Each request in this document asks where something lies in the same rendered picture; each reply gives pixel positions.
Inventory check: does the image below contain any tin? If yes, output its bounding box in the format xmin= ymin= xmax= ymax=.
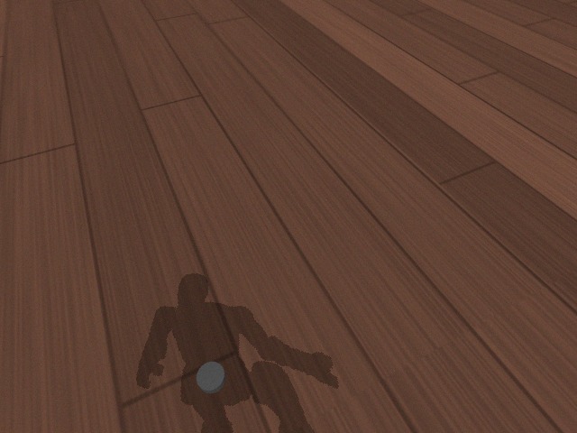
xmin=197 ymin=362 xmax=225 ymax=393

